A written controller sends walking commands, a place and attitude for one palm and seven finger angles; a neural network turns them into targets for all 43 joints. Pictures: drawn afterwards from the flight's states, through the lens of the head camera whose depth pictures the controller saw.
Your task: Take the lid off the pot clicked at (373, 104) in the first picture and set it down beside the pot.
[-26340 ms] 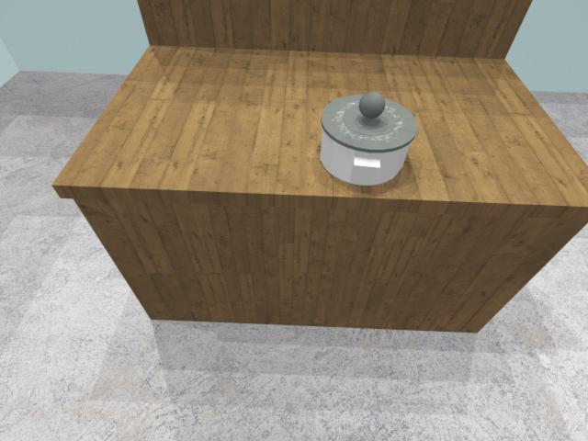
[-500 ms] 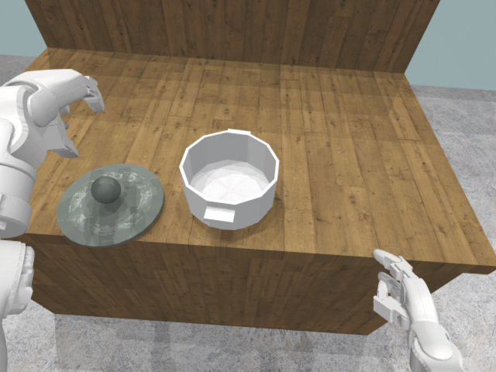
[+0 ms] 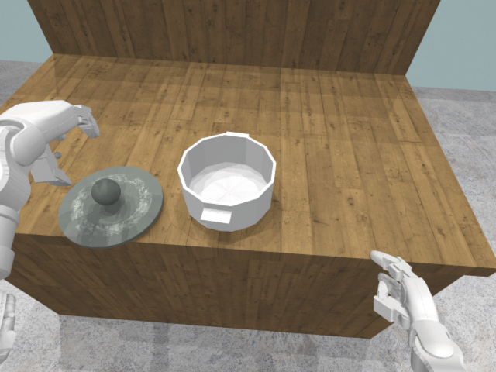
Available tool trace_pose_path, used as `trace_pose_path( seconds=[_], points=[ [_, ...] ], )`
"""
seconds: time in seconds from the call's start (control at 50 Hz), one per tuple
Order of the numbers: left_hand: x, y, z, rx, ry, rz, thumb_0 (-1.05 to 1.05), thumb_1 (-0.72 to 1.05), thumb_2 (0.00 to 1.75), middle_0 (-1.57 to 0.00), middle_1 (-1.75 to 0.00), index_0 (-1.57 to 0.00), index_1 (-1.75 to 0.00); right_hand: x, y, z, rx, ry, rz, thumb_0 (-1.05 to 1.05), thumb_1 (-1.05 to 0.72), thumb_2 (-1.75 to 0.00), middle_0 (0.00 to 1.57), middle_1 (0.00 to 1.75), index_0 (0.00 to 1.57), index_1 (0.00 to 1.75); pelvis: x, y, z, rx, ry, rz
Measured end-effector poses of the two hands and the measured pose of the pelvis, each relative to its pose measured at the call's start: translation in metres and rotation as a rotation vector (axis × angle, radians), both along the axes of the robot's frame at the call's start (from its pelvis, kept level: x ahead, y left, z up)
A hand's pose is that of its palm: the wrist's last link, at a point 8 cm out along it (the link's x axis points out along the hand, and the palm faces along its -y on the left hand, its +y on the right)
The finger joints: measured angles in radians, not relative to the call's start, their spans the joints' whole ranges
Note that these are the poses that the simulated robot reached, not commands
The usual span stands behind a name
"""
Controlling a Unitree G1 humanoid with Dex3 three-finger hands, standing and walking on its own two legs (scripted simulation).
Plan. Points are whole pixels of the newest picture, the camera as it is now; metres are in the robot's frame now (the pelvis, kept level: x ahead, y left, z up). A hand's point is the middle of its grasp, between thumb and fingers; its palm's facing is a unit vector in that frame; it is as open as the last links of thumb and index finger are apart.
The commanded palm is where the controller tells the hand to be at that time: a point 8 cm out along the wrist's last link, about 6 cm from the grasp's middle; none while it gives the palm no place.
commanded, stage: draw the hand back to the body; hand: left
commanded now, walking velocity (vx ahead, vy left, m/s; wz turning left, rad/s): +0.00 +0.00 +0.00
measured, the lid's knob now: (106, 191) +0.44 +0.30 -0.01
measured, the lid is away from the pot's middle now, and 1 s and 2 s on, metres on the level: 0.24 0.24 0.24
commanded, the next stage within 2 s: step back with the hand held close in 1.80 s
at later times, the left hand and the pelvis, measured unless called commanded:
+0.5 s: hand (85, 135) +0.37 +0.24 +0.20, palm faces +0.44 -0.87 -0.23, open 10.2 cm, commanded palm +0.32 +0.28 +0.20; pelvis +0.03 -0.03 +0.00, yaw -2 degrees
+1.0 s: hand (72, 185) +0.30 +0.23 +0.19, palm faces +0.44 -0.87 -0.24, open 7.9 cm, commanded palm +0.24 +0.27 +0.19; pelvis +0.02 -0.02 +0.00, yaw -2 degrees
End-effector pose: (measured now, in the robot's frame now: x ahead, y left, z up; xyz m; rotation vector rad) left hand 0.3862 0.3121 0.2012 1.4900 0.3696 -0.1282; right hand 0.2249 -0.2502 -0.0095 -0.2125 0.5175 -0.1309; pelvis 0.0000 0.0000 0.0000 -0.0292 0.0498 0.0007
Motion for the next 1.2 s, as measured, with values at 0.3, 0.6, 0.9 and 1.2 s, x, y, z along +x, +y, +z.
trace_pose_path(
  seconds=[0.3, 0.6, 0.9, 1.2],
  points=[
    [-0.028, -0.035, 0.003, -1.120, -0.834, 0.091, -0.01, -0.06, 0.84, -0.44, -0.67, -0.45, -0.67, -0.007, 0.009, -0.008, -0.010, -0.072, 0.005, 0.01, -0.90, -0.90, 0.20, 0.30, 0.27, 0.36, 0.017, -0.016, 0.001, 0.011, -0.071, -0.035],
    [-0.071, -0.033, 0.001, -1.101, -0.927, 0.182, 0.00, 0.25, 0.86, -0.36, -0.55, -0.36, -0.55, 0.001, -0.013, -0.013, 0.013, -0.105, 0.028, 0.01, -0.90, -0.90, 0.20, 0.30, 0.45, 0.46, 0.031, -0.030, -0.001, 0.012, -0.076, -0.038],
    [-0.116, -0.040, -0.003, -1.097, -0.922, 0.152, 0.00, 0.62, 0.89, -0.27, -0.40, -0.27, -0.40, -0.002, -0.007, -0.014, 0.027, -0.114, 0.002, 0.01, -0.90, -0.90, 0.20, 0.30, 0.41, 0.43, 0.020, -0.026, -0.001, 0.016, -0.102, -0.038],
    [-0.157, -0.043, -0.014, -1.080, -0.883, 0.146, 0.01, 0.86, 0.90, -0.21, -0.31, -0.22, -0.31, -0.007, 0.004, -0.013, 0.010, -0.113, 0.013, 0.01, -0.90, -0.90, 0.20, 0.30, 0.30, 0.37, 0.015, -0.020, -0.001, 0.013, -0.117, -0.039]
  ],
)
